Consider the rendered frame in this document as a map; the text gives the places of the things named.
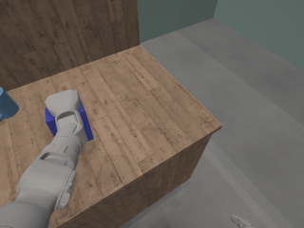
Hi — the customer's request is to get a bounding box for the left robot forearm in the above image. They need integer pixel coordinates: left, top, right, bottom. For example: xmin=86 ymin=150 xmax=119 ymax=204
xmin=16 ymin=108 xmax=88 ymax=198

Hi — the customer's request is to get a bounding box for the table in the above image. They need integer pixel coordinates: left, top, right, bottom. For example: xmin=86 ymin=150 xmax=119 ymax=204
xmin=0 ymin=0 xmax=222 ymax=228

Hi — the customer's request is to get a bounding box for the robot left hand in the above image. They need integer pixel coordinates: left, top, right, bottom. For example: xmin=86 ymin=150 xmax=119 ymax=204
xmin=45 ymin=89 xmax=81 ymax=117

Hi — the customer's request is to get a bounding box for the sponge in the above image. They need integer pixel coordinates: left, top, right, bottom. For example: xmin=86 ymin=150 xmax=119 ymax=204
xmin=45 ymin=99 xmax=94 ymax=141

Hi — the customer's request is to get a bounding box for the robot left upper arm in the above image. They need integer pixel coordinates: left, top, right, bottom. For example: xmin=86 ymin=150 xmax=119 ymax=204
xmin=0 ymin=159 xmax=77 ymax=228

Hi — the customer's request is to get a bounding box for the robot right hand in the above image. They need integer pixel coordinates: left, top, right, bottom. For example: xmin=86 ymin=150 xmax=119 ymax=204
xmin=230 ymin=215 xmax=255 ymax=228

